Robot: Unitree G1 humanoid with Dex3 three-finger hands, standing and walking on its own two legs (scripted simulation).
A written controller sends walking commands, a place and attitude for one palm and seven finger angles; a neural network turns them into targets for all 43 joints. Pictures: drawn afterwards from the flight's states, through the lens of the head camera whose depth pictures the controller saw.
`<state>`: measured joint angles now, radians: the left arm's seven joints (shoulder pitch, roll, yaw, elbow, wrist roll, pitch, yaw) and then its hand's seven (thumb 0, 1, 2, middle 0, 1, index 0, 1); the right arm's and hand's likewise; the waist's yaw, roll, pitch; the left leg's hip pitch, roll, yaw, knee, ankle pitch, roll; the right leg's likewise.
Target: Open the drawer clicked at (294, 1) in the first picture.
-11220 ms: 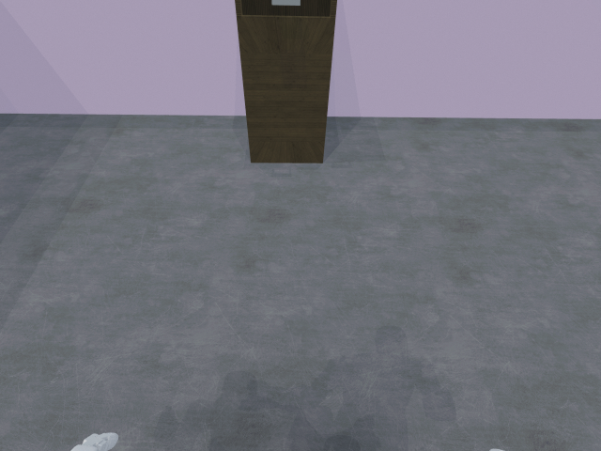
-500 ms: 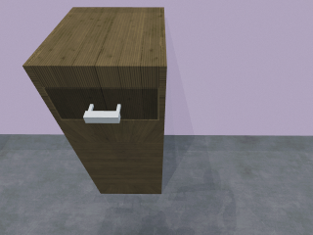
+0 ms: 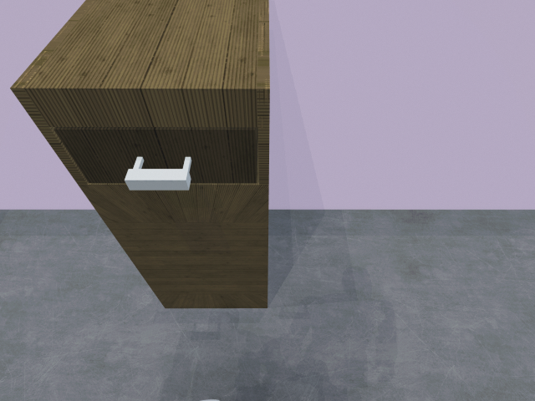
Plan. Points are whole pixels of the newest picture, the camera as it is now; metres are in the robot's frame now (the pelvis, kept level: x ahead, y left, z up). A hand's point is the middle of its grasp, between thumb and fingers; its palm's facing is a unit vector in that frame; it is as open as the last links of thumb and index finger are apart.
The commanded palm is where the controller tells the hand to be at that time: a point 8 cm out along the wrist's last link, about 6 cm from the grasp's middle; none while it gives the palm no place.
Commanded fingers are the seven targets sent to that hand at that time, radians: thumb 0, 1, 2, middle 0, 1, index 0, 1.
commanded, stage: come to a stop and stand still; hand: left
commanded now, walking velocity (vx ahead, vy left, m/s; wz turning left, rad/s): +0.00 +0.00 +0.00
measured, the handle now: (161, 170) +0.47 +0.23 +0.04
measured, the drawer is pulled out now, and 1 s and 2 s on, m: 0.00 0.00 0.00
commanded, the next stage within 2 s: look again from close up in 0.94 s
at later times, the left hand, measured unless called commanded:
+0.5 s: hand out of the picture -0.03 +0.16 -0.17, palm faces +0.06 -0.98 -0.18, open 7.3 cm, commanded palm none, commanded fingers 0.00 0.90 0.90 -0.20 -0.30 -0.20 -0.30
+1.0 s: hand out of the picture +0.00 +0.14 -0.17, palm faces +0.08 -0.98 -0.17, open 7.3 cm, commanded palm none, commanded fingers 0.00 0.90 0.90 -0.20 -0.30 -0.20 -0.30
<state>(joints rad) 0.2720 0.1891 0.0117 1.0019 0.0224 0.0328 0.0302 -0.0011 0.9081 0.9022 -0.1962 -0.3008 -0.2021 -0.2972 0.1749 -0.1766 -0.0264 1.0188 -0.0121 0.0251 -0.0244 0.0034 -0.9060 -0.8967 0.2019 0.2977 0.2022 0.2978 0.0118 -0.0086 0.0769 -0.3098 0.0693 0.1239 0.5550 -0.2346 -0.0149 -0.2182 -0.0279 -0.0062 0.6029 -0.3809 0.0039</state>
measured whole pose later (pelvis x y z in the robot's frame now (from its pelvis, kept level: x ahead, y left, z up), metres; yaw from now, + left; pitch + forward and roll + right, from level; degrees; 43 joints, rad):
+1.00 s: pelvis +0.02 -0.02 +0.01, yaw +2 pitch -1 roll +1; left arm 0.31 0.14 -0.01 1.11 0.02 -0.02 0.03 0.00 0.91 0.90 -0.19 -0.30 -0.20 -0.30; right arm 0.26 -0.15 0.01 1.15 -0.01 -0.01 -0.04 0.01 -0.93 -0.90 0.20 0.30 0.20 0.30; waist 0.02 -0.02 0.01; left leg -0.17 0.04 0.06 0.45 -0.26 -0.03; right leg -0.10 0.00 -0.05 0.45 -0.34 -0.03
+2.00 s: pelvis -0.03 -0.01 +0.00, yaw +3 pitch -2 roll +0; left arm 0.26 0.18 0.00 0.99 0.02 0.00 0.05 0.00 0.91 0.90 -0.20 -0.30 -0.20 -0.30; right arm 0.22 -0.19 -0.02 0.96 -0.01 0.01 -0.02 0.00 -0.91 -0.90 0.20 0.30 0.20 0.30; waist -0.02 0.02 0.06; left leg -0.29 0.02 0.05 0.59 -0.28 0.00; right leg -0.22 -0.02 -0.06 0.60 -0.35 -0.01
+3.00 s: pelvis -0.02 +0.01 +0.01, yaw +4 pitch -2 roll +0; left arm 0.33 0.13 -0.02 1.09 0.02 -0.02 0.03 0.00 0.91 0.90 -0.19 -0.30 -0.20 -0.30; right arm 0.27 -0.15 0.01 1.12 -0.01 -0.02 -0.03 0.01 -0.93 -0.90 0.20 0.30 0.20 0.30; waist 0.01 -0.03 0.02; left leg -0.22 -0.01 0.04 0.46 -0.21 0.03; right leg -0.13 -0.02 -0.02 0.44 -0.28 0.01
